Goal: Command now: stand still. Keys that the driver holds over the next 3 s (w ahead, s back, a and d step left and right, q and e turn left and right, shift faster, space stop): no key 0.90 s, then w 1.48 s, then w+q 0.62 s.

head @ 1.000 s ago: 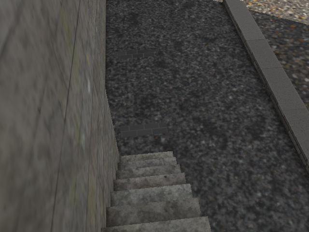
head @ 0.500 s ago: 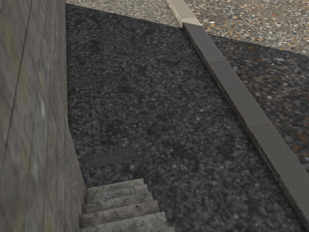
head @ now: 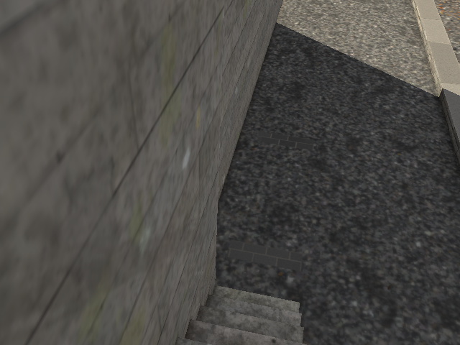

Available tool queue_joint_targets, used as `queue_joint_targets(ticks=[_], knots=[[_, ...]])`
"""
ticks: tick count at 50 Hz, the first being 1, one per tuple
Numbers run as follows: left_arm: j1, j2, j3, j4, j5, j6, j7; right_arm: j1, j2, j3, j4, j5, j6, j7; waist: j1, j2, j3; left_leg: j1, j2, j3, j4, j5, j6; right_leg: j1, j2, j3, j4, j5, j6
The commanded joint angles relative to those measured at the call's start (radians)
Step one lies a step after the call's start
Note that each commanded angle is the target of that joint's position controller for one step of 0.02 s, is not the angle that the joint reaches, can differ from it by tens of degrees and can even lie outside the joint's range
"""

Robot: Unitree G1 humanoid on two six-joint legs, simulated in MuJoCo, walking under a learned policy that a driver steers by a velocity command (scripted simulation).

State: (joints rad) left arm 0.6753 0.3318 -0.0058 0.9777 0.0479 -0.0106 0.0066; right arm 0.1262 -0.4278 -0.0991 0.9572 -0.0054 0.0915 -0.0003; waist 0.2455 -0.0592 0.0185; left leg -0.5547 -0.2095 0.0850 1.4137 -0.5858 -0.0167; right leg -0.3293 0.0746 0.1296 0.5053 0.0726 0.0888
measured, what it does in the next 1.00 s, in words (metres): goes down: left foot, then right foot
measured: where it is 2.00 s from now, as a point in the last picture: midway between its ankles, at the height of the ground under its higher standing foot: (245, 285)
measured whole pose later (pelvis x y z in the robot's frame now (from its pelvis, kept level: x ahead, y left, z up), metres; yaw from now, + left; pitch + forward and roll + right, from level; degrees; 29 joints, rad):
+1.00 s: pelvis +0.63 +0.12 -0.40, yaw -4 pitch -6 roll -12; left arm 0.38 0.26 0.00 1.09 0.02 -0.25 0.05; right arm 0.29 -0.25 -0.03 0.75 -0.01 -0.07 -0.02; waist -0.08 0.04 0.05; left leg -0.66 0.07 -0.28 0.78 0.58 -0.16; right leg -0.14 -0.02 -0.12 1.16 -0.55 0.04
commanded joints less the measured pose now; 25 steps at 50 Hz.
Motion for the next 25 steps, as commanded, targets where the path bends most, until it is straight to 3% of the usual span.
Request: queue_joint_targets(ticks=[1, 2, 3, 4, 5, 6, 7, 8, 9, 10, 11, 12, 13, 15, 16, 19, 21, 22, 23, 24, 25], knots=[[-0.36, 0.095, 0.018, -0.146, 0.012, -0.026, -0.021, 0.311, 0.13, 0.053, 0.008, -0.031, -0.01, 0.014, -0.332, -0.037, -0.046, 0.647, -0.006, 0.162, -0.147, 0.192, -0.021, -0.5, -0.049, 0.236, -0.561, 0.044, 0.119], [-0.363, 0.113, 0.04, -0.105, 0.007, -0.023, 0.001, 0.53, 0.089, 0.036, 0.067, -0.009, 0.021, 0.015, -0.41, -0.119, -0.095, 1.144, 0.191, -0.068, -0.429, 0.279, 0.021, -0.874, -0.05, 0.333, -0.329, -0.232, 0.102], [-0.281, 0.13, 0.062, -0.046, -0.031, -0.009, 0.013, 0.474, 0.034, 0.023, 0.032, 0.026, 0.048, 0.009, -0.392, -0.022, -0.042, 1.079, 0.304, -0.205, -0.634, 0.33, 0.067, -0.876, 0.032, 0.329, 0.108, -0.58, 0.104], [0.022, 0.041, 0.048, -0.003, -0.079, 0.003, -0.009, -0.009, 0.073, 0.051, -0.121, 0.055, 0.037, -0.002, -0.156, 0.281, 0.109, 0.494, 0.364, -0.263, -1.227, 0.235, 0.114, -0.437, 0.181, 0.191, 0.68, -0.642, 0.112], [0.258, -0.107, 0.01, 0.083, -0.069, 0.012, -0.045, 0.017, 0.084, 0.069, -0.11, 0.035, 0.004, 0.0, -0.011, 0.234, -0.046, 0.542, 0.433, -0.072, -0.943, 0.386, 0.045, -0.384, 0.191, 0.162, 0.959, -0.602, 0.059], [0.085, -0.044, 0.011, -0.032, -0.045, -0.002, -0.038, -0.132, 0.005, 0.049, -0.116, 0.078, -0.027, -0.02, 0.006, 0.323, 0.152, -0.055, 0.466, -0.083, -1.024, 0.216, 0.106, -0.275, 0.1, 0.015, 0.84, -0.261, -0.004], [-0.041, 0.024, 0.03, -0.017, -0.01, -0.007, -0.018, -0.178, 0.101, 0.089, -0.112, 0.056, -0.074, -0.032, -0.022, 0.247, 0.167, -0.3, 0.458, -0.248, -0.989, 0.093, 0.163, -0.093, 0.044, 0.045, 0.876, -0.132, -0.011], [-0.054, 0.03, 0.04, 0.039, 0.018, -0.017, -0.01, -0.129, 0.166, 0.117, -0.066, 0.041, -0.11, -0.043, -0.05, 0.032, 0.214, -0.219, 0.381, -0.18, -0.856, 0.24, 0.148, -0.217, 0.053, 0.05, 0.83, -0.11, 0.01], [-0.012, 0.039, 0.043, 0.085, -0.01, -0.026, 0.007, -0.027, 0.099, 0.104, -0.029, 0.047, -0.127, -0.057, -0.12, 0.106, 0.16, 0.048, 0.43, -0.236, -0.799, 0.487, 0.131, -0.381, 0.023, 0.097, 0.852, -0.357, 0.051], [0.005, 0.053, 0.035, 0.102, -0.01, -0.036, 0.008, 0.045, 0.097, 0.11, 0.007, 0.069, -0.14, -0.065, -0.118, 0.062, 0.172, 0.129, 0.435, -0.228, -0.73, 0.598, 0.1, -0.464, -0.016, 0.094, 0.745, -0.366, 0.028], [0.01, 0.026, 0.025, 0.122, -0.014, -0.048, 0.014, 0.12, 0.087, 0.107, 0.034, 0.083, -0.154, -0.07, -0.14, 0.058, 0.153, 0.211, 0.431, -0.242, -0.656, 0.673, 0.083, -0.504, -0.019, 0.078, 0.686, -0.336, 0.002], [-0.013, -0.001, 0.022, 0.13, -0.01, -0.054, 0.024, 0.178, 0.079, 0.101, 0.066, 0.085, -0.158, -0.068, -0.154, 0.043, 0.144, 0.238, 0.405, -0.232, -0.602, 0.751, 0.05, -0.517, -0.023, 0.039, 0.646, -0.3, -0.024], [-0.035, -0.021, 0.018, 0.131, -0.004, -0.057, 0.029, 0.234, 0.073, 0.099, 0.087, 0.084, -0.162, -0.065, -0.166, 0.047, 0.108, 0.274, 0.394, -0.229, -0.547, 0.759, 0.039, -0.516, -0.034, 0.005, 0.613, -0.266, -0.037], [-0.063, -0.055, 0.019, 0.137, -0.004, -0.048, 0.042, 0.325, 0.12, 0.093, 0.123, 0.076, -0.165, -0.061, -0.192, 0.071, 0.098, 0.274, 0.375, -0.226, -0.451, 0.775, 0.015, -0.525, -0.037, -0.028, 0.573, -0.228, -0.045], [-0.071, -0.06, 0.023, 0.148, -0.02, -0.052, 0.049, 0.338, 0.13, 0.089, 0.129, 0.078, -0.165, -0.05, -0.195, 0.064, 0.127, 0.231, 0.329, -0.17, -0.443, 0.725, -0.039, -0.527, 0.005, -0.064, 0.58, -0.255, -0.04], [-0.125, -0.033, 0.045, 0.153, 0.014, -0.067, 0.067, 0.382, 0.086, 0.069, 0.152, 0.04, -0.163, -0.049, -0.206, 0.076, 0.18, 0.195, 0.275, -0.141, -0.325, 0.647, -0.116, -0.571, 0.06, -0.148, 0.611, -0.317, -0.027], [-0.105, -0.038, 0.036, 0.163, -0.001, -0.077, 0.082, 0.356, 0.087, 0.079, 0.133, 0.047, -0.167, -0.071, -0.165, 0.035, 0.139, 0.158, 0.212, -0.103, -0.243, 0.642, -0.189, -0.442, 0.053, -0.155, 0.526, -0.249, -0.046], [-0.083, -0.015, 0.045, 0.166, -0.001, -0.085, 0.089, 0.329, 0.061, 0.071, 0.118, 0.039, -0.173, -0.075, -0.138, 0.009, 0.131, 0.109, 0.181, -0.103, -0.182, 0.614, -0.236, -0.358, 0.054, -0.145, 0.495, -0.16, -0.058], [-0.038, 0.036, 0.067, 0.182, 0.002, -0.081, 0.085, 0.275, -0.005, 0.059, 0.088, 0.045, -0.175, -0.076, -0.084, -0.015, 0.101, 0.056, 0.181, -0.112, -0.112, 0.654, -0.275, -0.237, 0.035, -0.122, 0.469, -0.107, -0.08], [0.062, 0.089, 0.096, 0.193, 0.005, -0.077, 0.085, 0.142, -0.061, 0.037, 0.028, 0.048, -0.178, -0.072, 0.029, -0.078, 0.067, -0.123, 0.157, -0.118, 0.023, 0.618, -0.304, 0.021, -0.024, -0.038, 0.376, 0.085, -0.129], [0.171, 0.087, 0.105, 0.196, -0.013, -0.081, 0.096, -0.08, -0.129, 0.013, -0.071, 0.056, -0.165, -0.068, 0.171, -0.175, 0.024, -0.394, 0.149, -0.194, 0.23, 0.266, -0.306, 0.317, -0.131, 0.174, 0.287, 0.193, -0.207]])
